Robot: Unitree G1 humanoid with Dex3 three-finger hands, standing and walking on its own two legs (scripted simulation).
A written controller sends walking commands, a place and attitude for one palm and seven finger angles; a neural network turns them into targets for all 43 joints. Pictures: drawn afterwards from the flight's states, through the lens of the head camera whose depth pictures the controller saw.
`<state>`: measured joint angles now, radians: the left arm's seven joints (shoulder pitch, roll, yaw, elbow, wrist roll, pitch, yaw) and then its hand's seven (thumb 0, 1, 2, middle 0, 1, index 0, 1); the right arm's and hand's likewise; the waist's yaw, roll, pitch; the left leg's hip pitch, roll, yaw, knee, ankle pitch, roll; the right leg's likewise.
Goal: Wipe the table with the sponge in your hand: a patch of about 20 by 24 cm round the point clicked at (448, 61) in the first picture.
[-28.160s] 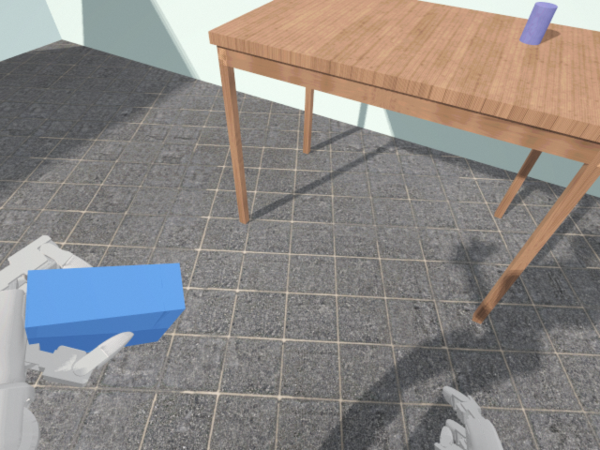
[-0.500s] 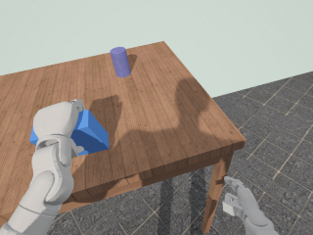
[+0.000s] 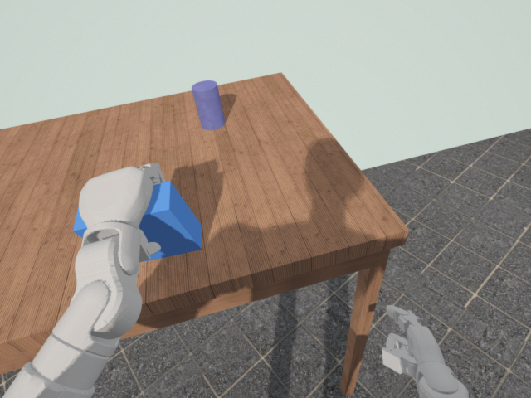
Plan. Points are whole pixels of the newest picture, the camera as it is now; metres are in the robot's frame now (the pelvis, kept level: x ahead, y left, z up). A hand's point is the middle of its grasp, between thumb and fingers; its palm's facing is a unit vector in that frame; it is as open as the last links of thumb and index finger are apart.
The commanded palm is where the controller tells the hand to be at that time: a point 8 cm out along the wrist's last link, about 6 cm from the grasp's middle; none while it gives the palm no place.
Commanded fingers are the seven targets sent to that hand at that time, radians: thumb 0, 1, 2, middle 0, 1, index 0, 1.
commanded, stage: slide across to the third lane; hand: left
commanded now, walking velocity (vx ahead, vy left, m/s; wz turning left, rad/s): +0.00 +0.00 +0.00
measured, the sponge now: (151, 233) +0.30 +0.23 +0.12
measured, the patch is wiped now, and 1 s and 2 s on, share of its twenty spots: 0.80 0.80 0.90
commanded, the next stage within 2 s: wipe forward along the third lane in 0.30 s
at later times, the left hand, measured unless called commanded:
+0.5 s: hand (185, 205) +0.32 +0.17 +0.17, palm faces +0.18 -0.13 -0.98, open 9.3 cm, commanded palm +0.29 +0.17 +0.22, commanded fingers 0.00 0.10 1.30 -1.20 -1.60 -1.20 -1.60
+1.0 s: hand (191, 187) +0.37 +0.18 +0.16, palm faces +0.03 -0.03 -1.00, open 9.3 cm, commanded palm +0.34 +0.19 +0.20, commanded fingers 0.00 0.10 1.30 -1.20 -1.60 -1.20 -1.60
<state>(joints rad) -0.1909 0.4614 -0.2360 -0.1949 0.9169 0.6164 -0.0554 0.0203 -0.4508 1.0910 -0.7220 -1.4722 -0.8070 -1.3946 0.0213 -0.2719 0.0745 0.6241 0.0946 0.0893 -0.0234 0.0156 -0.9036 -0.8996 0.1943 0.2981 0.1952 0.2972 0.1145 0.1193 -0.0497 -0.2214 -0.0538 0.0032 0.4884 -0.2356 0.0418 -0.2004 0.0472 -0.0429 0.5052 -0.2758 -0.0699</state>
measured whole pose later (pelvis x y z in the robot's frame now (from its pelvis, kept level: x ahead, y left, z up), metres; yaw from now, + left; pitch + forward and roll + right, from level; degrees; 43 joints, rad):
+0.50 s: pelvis -0.01 -0.03 +0.00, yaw -1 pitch -3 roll +1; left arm -0.33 0.42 -0.30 -0.05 0.88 0.64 -0.06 -0.01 -0.47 1.09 -0.76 -1.44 -0.84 -1.36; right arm -0.01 -0.27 0.07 0.65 0.09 0.10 -0.03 0.02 -0.90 -0.90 0.20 0.30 0.20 0.30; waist 0.09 0.11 -0.05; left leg -0.19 -0.02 0.01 0.45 -0.21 0.00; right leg -0.18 0.08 -0.03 0.48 -0.25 -0.11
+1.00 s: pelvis -0.01 -0.05 +0.00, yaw -2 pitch +0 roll +2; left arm -0.53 0.46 -0.22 0.34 0.92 0.54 -0.13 -0.02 -0.48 1.10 -0.78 -1.42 -0.86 -1.34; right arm 0.06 -0.30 0.05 0.70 0.09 0.08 -0.06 0.01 -0.90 -0.90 0.20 0.30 0.20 0.30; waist 0.05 0.11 -0.06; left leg -0.25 0.00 -0.01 0.48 -0.23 0.02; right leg -0.24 0.11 -0.03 0.50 -0.25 -0.14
